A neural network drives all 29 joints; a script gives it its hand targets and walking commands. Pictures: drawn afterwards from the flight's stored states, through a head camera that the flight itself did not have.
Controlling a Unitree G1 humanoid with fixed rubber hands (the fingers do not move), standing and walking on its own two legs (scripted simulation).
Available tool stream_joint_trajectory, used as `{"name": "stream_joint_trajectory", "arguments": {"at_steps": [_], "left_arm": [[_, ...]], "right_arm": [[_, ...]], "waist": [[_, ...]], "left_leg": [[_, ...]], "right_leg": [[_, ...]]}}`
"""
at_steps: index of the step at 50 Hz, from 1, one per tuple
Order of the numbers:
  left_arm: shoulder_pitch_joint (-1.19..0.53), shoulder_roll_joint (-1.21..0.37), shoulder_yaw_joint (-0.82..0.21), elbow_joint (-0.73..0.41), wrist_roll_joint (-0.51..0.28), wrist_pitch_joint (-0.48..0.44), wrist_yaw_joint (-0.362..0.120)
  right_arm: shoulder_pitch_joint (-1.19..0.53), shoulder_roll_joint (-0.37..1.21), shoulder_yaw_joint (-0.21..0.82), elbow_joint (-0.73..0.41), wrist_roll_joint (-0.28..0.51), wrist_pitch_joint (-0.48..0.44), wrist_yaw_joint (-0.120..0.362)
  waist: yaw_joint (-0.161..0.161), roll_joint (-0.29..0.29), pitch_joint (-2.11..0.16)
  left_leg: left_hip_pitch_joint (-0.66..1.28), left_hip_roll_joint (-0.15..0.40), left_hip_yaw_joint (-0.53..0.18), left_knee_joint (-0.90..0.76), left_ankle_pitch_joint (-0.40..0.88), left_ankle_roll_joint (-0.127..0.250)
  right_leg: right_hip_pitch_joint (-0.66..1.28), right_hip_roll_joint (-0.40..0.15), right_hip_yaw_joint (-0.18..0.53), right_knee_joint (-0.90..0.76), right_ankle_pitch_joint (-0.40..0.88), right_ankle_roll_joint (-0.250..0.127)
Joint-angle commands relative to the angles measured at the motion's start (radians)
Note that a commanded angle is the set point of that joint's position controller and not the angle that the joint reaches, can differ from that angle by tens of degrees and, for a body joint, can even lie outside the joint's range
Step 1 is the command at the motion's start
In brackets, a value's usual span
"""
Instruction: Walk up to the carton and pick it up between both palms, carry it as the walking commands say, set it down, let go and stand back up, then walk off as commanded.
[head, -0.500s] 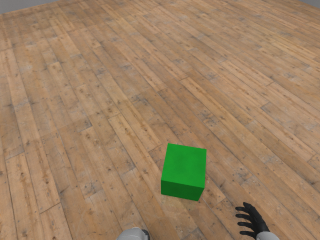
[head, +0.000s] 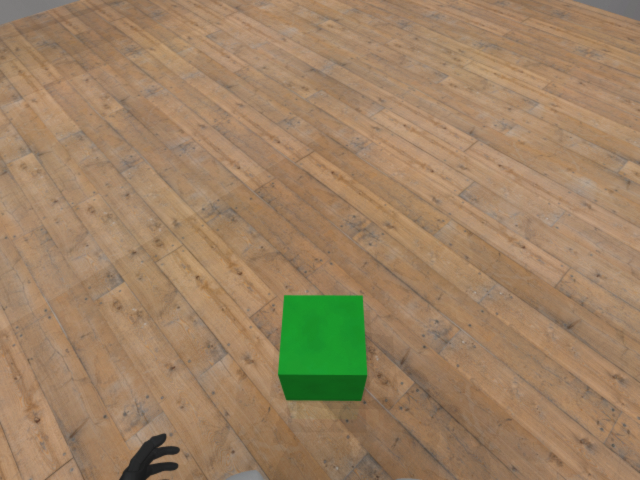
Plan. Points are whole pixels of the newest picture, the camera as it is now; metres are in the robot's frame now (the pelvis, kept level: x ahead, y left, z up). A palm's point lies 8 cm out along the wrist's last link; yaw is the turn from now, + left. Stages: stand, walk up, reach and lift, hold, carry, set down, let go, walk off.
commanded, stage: walk up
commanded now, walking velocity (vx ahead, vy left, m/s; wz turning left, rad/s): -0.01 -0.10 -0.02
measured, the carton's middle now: (323, 349) +0.51 +0.02 -0.64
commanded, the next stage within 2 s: none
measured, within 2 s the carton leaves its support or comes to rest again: neither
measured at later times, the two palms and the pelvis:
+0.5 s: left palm out of the picture +0.01 +0.20 -0.12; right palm out of the picture -0.01 -0.29 -0.13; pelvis -0.03 -0.04 +0.01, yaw +3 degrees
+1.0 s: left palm out of the picture +0.11 +0.19 -0.12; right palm out of the picture -0.08 -0.26 -0.14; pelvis +0.00 -0.04 +0.01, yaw +2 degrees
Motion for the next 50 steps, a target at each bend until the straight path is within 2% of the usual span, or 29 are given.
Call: {"name": "stream_joint_trajectory", "arguments": {"at_steps": [1,2,3,5,8,11,17,21,23,25,26,27,28,29,30,31,32,33,34,35,37,40,43,45,46,47,48,49,50], "left_arm": [[0.196,0.124,0.024,0.028,0.010,-0.036,0.018],[0.129,0.184,0.037,0.013,0.021,-0.048,0.029],[0.051,0.153,0.029,-0.003,0.026,-0.059,0.037],[-0.058,0.100,0.015,-0.026,0.015,-0.075,0.047],[-0.006,0.054,0.003,0.004,0.003,-0.087,0.057],[0.063,0.050,0.004,0.032,0.005,-0.087,0.065],[0.125,0.053,0.012,0.075,0.013,-0.082,0.074],[0.113,0.078,0.017,0.095,0.013,-0.079,0.074],[0.165,0.114,0.025,0.108,0.015,-0.067,0.087],[0.206,0.119,0.032,0.117,0.019,-0.058,0.100],[0.167,0.081,0.028,0.119,0.026,-0.061,0.092],[0.142,0.082,0.040,0.115,0.027,-0.057,0.066],[0.057,0.063,0.032,0.072,0.016,-0.045,0.054],[0.011,-0.003,0.013,0.051,0.016,-0.043,0.044],[-0.008,-0.032,0.017,0.050,0.023,-0.040,0.053],[0.069,-0.005,0.017,0.074,0.014,-0.034,0.053],[0.109,0.011,0.021,0.102,0.008,-0.037,0.053],[0.147,0.018,0.025,0.120,0.024,-0.043,0.044],[0.105,0.028,0.029,0.105,0.041,-0.042,0.026],[0.038,0.037,0.035,0.095,0.039,-0.038,0.023],[-0.001,0.006,0.025,0.072,0.034,-0.052,0.022],[0.008,-0.029,0.011,0.059,0.034,-0.069,0.020],[-0.003,-0.050,-0.002,0.026,0.016,-0.070,0.033],[0.067,-0.035,-0.011,0.044,0.000,-0.076,0.071],[0.117,-0.031,-0.014,0.069,-0.005,-0.085,0.078],[0.157,-0.018,-0.010,0.105,-0.005,-0.091,0.083],[0.193,0.025,0.005,0.115,0.004,-0.098,0.086],[0.190,0.060,0.017,0.126,0.012,-0.098,0.082],[0.253,0.104,0.023,0.144,0.014,-0.090,0.087]], "right_arm": [[0.047,-0.028,-0.003,-0.053,0.004,0.014,0.008],[0.009,0.007,0.034,-0.088,0.003,0.032,0.004],[0.001,-0.021,0.027,-0.070,0.009,0.038,0.006],[0.042,-0.037,0.024,-0.015,0.014,0.029,0.019],[0.052,-0.015,0.028,0.030,0.011,0.024,0.015],[0.033,-0.005,0.030,0.051,0.013,0.025,0.005],[0.023,0.029,0.051,0.079,0.023,0.011,-0.010],[0.093,0.031,0.057,0.118,0.022,-0.004,-0.017],[0.090,0.001,0.045,0.117,0.014,-0.002,-0.011],[0.058,0.016,0.046,0.100,0.011,0.004,-0.002],[0.085,0.055,0.067,0.110,0.018,-0.007,-0.004],[0.159,0.059,0.069,0.130,0.022,-0.030,0.009],[0.220,0.017,0.064,0.167,0.010,-0.041,0.010],[0.264,-0.067,0.047,0.172,-0.013,-0.049,-0.002],[0.094,-0.047,0.069,0.129,-0.016,-0.054,-0.015],[-0.007,-0.026,0.081,0.098,0.003,-0.056,-0.016],[-0.011,-0.013,0.087,0.105,0.009,-0.064,-0.016],[0.055,-0.035,0.066,0.125,0.005,-0.080,-0.009],[0.093,-0.064,0.040,0.145,0.001,-0.076,-0.003],[0.133,-0.061,0.036,0.153,-0.007,-0.078,-0.007],[0.153,-0.025,0.044,0.168,-0.005,-0.087,-0.011],[0.179,-0.002,0.051,0.194,0.000,-0.096,-0.006],[0.198,0.002,0.056,0.235,-0.009,-0.086,0.000],[0.170,-0.005,0.062,0.239,0.004,-0.063,-0.008],[0.173,0.003,0.061,0.242,0.015,-0.062,-0.012],[0.182,0.023,0.066,0.237,0.023,-0.071,-0.014],[0.199,0.043,0.072,0.218,0.025,-0.075,-0.016],[0.242,0.073,0.083,0.213,0.030,-0.069,-0.018],[0.218,0.046,0.054,0.208,0.025,-0.041,-0.021]], "waist": [[0.083,-0.171,-0.055],[0.064,-0.332,-0.016],[0.022,-0.213,0.016],[-0.015,-0.203,-0.007],[-0.005,-0.189,-0.070],[0.019,-0.172,-0.067],[0.040,-0.144,-0.058],[0.008,-0.083,-0.092],[0.026,-0.080,-0.096],[0.053,-0.114,-0.095],[0.028,-0.148,-0.104],[-0.016,-0.191,-0.107],[-0.085,-0.102,-0.019],[-0.109,0.191,0.043],[-0.026,0.193,0.147],[0.024,0.097,0.107],[0.026,0.090,0.061],[0.006,0.094,-0.022],[-0.019,0.179,-0.007],[-0.037,0.113,0.071],[-0.042,0.073,0.111],[-0.041,0.136,0.053],[-0.030,0.162,0.046],[0.008,0.149,0.002],[0.032,0.123,-0.063],[0.043,0.046,-0.117],[0.045,-0.044,-0.171],[0.047,-0.159,-0.204],[0.075,-0.231,-0.208]], "left_leg": [[-0.115,-0.064,-0.029,0.200,-0.300,0.044],[-0.142,-0.115,-0.104,0.298,-0.378,0.014],[-0.089,-0.095,-0.189,0.329,-0.330,0.034],[-0.050,-0.116,-0.196,0.328,-0.215,0.064],[-0.028,-0.144,-0.175,0.287,-0.180,0.064],[-0.026,-0.150,-0.168,0.227,-0.205,0.064],[0.040,-0.158,-0.155,0.030,-0.236,0.071],[0.145,-0.179,-0.124,-0.145,-0.102,0.078],[0.080,-0.178,-0.106,-0.066,-0.059,0.072],[-0.019,-0.175,-0.103,0.082,-0.214,0.064],[0.043,-0.150,-0.107,0.042,-0.255,0.077],[0.211,-0.126,-0.133,-0.057,-0.338,0.129],[0.361,-0.104,-0.188,-0.285,-0.418,0.168],[0.339,0.131,-0.552,-0.503,-0.574,0.218],[0.087,0.197,-0.533,-0.491,-0.211,0.200],[0.041,0.159,-0.414,-0.401,0.039,0.211],[0.060,0.120,-0.317,-0.341,0.251,0.214],[0.158,0.112,-0.299,-0.378,-0.025,0.218],[0.211,0.087,-0.300,-0.459,-0.419,0.215],[0.257,0.131,-0.376,-0.483,-0.473,0.204],[0.287,0.117,-0.342,-0.456,-0.330,0.196],[0.262,0.035,-0.216,-0.416,-0.150,0.204],[0.187,-0.011,-0.173,-0.365,0.086,0.201],[0.219,-0.041,-0.114,-0.158,0.733,0.169],[0.223,-0.059,-0.088,-0.096,0.746,0.152],[0.193,-0.064,-0.106,-0.073,0.651,0.133],[0.128,-0.079,-0.118,-0.030,0.432,0.104],[0.028,-0.122,-0.096,0.012,0.062,0.060],[-0.088,-0.159,-0.087,0.224,-0.326,0.027]], "right_leg": [[0.191,-0.224,0.243,-0.349,0.086,-0.040],[0.000,-0.360,0.426,-0.428,0.092,-0.122],[-0.041,-0.323,0.377,-0.410,0.116,-0.123],[-0.006,-0.220,0.224,-0.342,0.190,-0.102],[0.098,-0.195,0.178,-0.308,0.388,-0.116],[0.155,-0.221,0.201,-0.314,0.428,-0.150],[0.183,-0.248,0.241,-0.335,0.365,-0.175],[0.162,-0.252,0.251,-0.307,0.298,-0.142],[0.172,-0.296,0.310,-0.285,0.245,-0.160],[0.184,-0.365,0.376,-0.302,0.257,-0.214],[0.121,-0.321,0.307,-0.309,0.118,-0.196],[-0.062,-0.257,0.253,-0.327,-0.387,-0.165],[-0.282,-0.089,0.086,-0.224,-0.379,-0.085],[-0.404,0.029,-0.025,0.071,-0.230,-0.032],[-0.262,0.017,0.046,0.138,-0.145,-0.039],[-0.159,0.012,0.091,0.180,-0.104,-0.035],[-0.110,0.027,0.079,0.244,-0.088,-0.028],[-0.130,0.032,0.050,0.332,-0.089,-0.021],[-0.225,0.014,0.010,0.415,-0.082,-0.012],[-0.364,-0.012,0.038,0.455,-0.043,-0.005],[-0.436,-0.038,0.063,0.438,0.044,-0.015],[-0.311,-0.027,0.006,0.298,0.039,-0.001],[-0.169,-0.010,-0.063,0.102,0.002,0.000],[-0.054,0.025,-0.071,-0.055,0.044,-0.015],[0.049,0.011,-0.089,-0.154,0.170,-0.021],[0.162,-0.041,-0.060,-0.194,0.349,-0.029],[0.265,-0.147,0.020,-0.153,0.656,-0.046],[0.363,-0.274,0.106,-0.090,0.985,-0.114],[0.400,-0.441,0.285,-0.127,1.152,-0.206]]}}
